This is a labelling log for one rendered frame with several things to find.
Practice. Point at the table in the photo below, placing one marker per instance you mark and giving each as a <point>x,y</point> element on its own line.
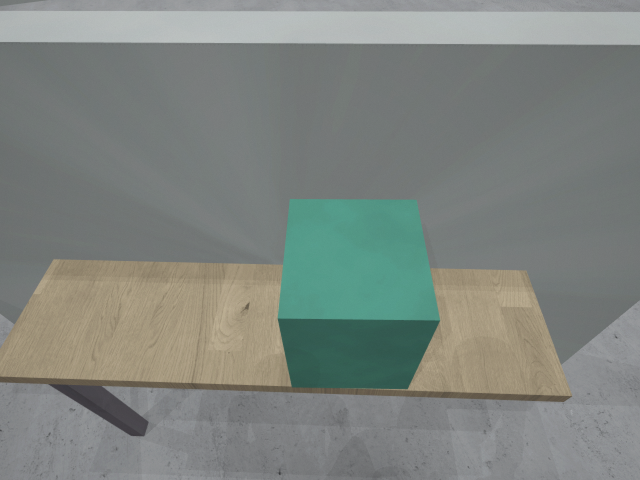
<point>214,326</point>

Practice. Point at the carton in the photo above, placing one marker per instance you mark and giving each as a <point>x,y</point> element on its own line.
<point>357,304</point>

